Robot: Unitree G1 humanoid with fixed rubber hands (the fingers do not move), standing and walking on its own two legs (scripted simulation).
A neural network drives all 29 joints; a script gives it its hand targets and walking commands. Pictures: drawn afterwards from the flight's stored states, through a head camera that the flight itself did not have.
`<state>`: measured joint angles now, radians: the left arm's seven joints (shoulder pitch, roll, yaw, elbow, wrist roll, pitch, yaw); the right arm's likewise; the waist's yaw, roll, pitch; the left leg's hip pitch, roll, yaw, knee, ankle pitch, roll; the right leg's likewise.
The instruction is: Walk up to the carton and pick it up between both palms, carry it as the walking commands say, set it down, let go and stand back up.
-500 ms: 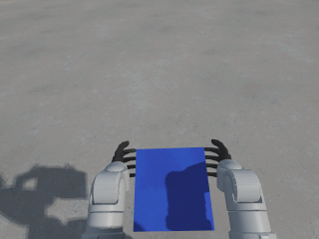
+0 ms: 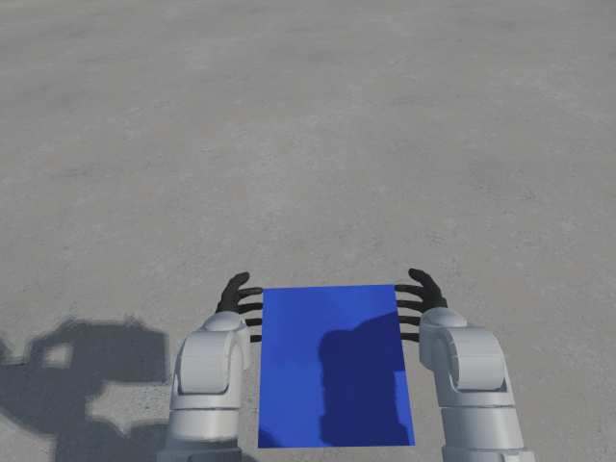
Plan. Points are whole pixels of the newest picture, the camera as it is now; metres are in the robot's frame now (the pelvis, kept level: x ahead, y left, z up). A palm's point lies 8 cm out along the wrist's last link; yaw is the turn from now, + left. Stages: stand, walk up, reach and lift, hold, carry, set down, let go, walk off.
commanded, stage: carry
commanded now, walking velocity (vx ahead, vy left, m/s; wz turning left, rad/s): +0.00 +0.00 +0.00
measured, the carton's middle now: (330, 370) +0.29 +0.00 -0.03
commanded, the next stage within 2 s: none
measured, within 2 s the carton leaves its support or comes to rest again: neither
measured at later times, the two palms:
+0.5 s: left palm (228, 328) +0.29 +0.13 +0.08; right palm (434, 325) +0.29 -0.13 +0.08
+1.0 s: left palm (205, 327) +0.28 +0.15 +0.10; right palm (405, 314) +0.29 -0.09 +0.10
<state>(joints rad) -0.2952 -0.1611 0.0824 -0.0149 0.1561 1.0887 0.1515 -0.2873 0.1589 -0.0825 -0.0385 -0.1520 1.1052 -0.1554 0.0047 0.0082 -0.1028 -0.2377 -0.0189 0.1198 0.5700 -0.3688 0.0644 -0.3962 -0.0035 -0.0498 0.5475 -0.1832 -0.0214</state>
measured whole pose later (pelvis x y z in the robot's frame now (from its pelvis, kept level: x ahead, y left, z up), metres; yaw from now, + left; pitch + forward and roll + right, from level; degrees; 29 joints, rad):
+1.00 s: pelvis -0.02 +0.02 +0.00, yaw +1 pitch +2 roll +0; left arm -0.46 -0.22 0.15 -0.03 0.11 1.29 0.35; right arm -0.46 0.22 -0.15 -0.02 -0.14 1.27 -0.32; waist 0.02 -0.02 -0.07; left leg -0.26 -0.06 0.14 0.55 -0.33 0.09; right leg -0.42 -0.06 -0.05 0.55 -0.15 0.02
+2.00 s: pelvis -0.05 +0.04 -0.01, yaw +3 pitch +0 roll +0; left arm -0.47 -0.22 0.16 -0.04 0.12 1.27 0.34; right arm -0.46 0.22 -0.15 -0.03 -0.13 1.26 -0.33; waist 0.01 0.00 -0.01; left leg -0.32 -0.07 0.19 0.65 -0.35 0.13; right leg -0.47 -0.13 -0.07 0.63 -0.16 0.05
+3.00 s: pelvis -0.05 +0.03 -0.01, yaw +3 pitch +1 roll +1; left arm -0.46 -0.22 0.17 -0.01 0.13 1.24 0.32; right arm -0.46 0.22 -0.14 0.00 -0.13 1.24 -0.35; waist 0.00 0.00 -0.03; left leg -0.35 -0.03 0.23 0.65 -0.33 0.11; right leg -0.49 -0.14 -0.11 0.62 -0.14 0.03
